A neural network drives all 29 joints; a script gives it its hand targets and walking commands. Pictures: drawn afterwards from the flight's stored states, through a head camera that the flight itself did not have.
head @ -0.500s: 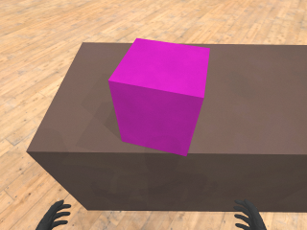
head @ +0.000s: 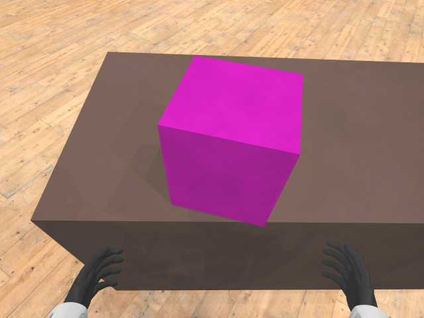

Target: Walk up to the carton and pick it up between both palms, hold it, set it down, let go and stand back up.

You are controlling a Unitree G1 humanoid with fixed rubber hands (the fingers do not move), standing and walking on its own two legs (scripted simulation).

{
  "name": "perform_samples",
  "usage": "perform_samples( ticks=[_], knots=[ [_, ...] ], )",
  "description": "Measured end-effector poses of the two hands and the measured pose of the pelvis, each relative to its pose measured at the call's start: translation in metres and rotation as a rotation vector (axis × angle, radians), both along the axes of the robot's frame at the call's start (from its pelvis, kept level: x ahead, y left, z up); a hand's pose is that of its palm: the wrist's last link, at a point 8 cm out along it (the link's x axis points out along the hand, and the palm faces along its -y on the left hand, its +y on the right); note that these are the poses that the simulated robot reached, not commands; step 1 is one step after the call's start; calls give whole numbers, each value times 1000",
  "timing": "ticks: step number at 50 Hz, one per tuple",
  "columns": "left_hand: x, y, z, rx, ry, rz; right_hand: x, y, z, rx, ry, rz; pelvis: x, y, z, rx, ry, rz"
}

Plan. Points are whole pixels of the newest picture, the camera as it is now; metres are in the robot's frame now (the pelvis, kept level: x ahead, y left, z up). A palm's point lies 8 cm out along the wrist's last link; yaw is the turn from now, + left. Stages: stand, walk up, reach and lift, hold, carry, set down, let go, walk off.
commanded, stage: reach and lift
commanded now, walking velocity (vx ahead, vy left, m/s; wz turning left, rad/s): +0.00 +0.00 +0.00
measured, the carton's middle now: (231, 145) +0.44 -0.01 +0.07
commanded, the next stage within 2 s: none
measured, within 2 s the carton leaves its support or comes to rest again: neither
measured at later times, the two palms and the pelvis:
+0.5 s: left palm (77, 272) +0.20 +0.24 +0.04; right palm (353, 277) +0.19 -0.18 +0.06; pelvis +0.01 +0.00 +0.00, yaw +0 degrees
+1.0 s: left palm (94, 212) +0.28 +0.22 +0.09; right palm (338, 232) +0.25 -0.17 +0.09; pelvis +0.01 -0.01 +0.00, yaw +0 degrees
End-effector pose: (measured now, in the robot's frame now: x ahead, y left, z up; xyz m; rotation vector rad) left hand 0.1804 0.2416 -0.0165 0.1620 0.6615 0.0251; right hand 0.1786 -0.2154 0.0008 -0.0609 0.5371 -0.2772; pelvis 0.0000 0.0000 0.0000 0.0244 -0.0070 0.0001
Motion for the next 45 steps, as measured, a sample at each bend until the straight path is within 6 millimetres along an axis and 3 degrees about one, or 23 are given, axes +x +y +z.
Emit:
perform_samples(
  ticks=[7,15,24,34,45],
  knots=[
    [5,-2,13,0,-43,-26,12,7,17,30,-67,2,7,-4,2,6,15,0],
    [15,0,36,-22,-150,-61,12,26,31,84,-119,18,9,-4,2,5,19,0],
    [21,-5,56,-61,-253,-75,15,32,58,97,-213,18,6,-2,2,3,12,0],
    [51,-11,76,-95,-295,-80,12,37,55,110,-132,32,5,-2,2,3,9,0],
    [87,-21,96,-100,-305,-101,52,45,75,118,-202,79,8,-4,2,6,14,0]
  ],
)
